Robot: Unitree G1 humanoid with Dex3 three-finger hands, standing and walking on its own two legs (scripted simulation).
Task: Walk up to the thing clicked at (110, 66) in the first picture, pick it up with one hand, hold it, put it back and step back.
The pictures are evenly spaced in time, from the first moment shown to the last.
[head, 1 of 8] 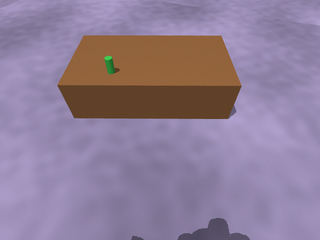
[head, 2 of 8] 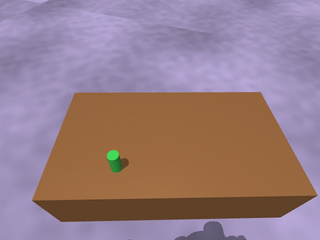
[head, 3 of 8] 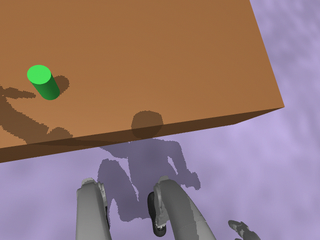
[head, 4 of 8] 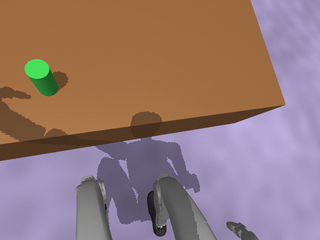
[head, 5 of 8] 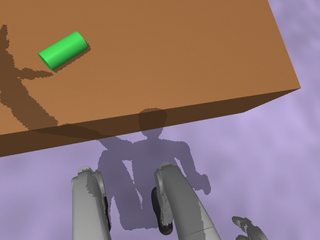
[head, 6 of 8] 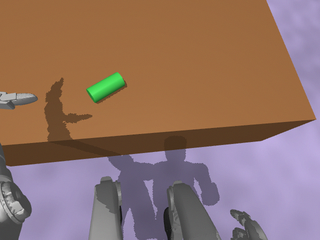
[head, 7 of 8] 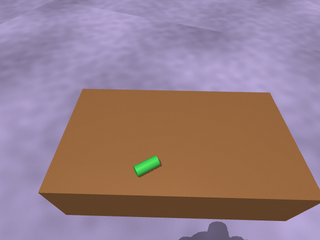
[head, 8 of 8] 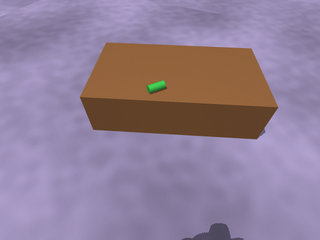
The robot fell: no
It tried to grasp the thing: yes
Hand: left
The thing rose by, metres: 0.01
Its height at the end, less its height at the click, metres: -0.03
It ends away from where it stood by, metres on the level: 0.15
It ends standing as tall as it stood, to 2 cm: no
